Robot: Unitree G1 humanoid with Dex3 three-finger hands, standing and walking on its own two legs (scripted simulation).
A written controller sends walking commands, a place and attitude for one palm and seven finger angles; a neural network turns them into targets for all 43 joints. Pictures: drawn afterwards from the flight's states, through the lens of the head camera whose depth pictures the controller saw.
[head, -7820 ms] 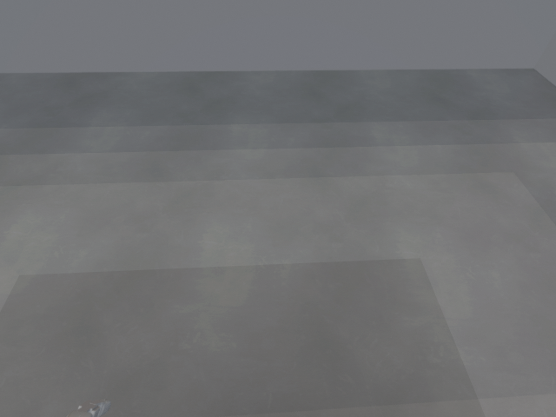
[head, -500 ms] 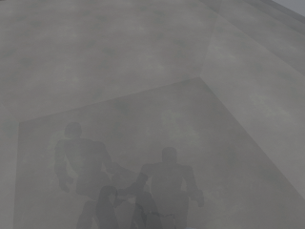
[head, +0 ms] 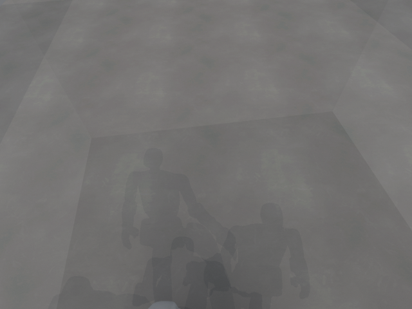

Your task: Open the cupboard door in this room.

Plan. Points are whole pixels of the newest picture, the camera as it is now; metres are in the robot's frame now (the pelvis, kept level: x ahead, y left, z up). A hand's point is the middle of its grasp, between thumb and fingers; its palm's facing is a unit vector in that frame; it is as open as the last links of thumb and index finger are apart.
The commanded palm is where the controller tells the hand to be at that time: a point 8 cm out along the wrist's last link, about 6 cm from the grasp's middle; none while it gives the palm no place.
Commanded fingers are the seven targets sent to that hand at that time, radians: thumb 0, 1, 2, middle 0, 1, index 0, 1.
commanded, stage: turn or walk to find it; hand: left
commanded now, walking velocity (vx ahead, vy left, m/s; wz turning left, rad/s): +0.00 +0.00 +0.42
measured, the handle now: out of the picture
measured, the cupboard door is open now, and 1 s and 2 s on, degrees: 0 0 0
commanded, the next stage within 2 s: none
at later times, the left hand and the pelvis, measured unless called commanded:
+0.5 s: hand out of the picture +0.05 +0.23 -0.15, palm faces +0.22 -0.94 -0.26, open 7.3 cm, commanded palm none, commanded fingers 0.00 0.90 0.90 -0.20 -0.30 -0.20 -0.30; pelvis -0.01 +0.01 +0.00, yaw +12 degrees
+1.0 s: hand out of the picture -0.10 +0.23 -0.19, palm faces +0.47 -0.85 -0.23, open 7.3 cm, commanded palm none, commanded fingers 0.00 0.90 0.90 -0.20 -0.30 -0.20 -0.30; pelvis -0.04 +0.03 -0.01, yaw +26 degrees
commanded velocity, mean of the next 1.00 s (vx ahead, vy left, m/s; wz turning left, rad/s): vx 0.00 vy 0.00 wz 0.42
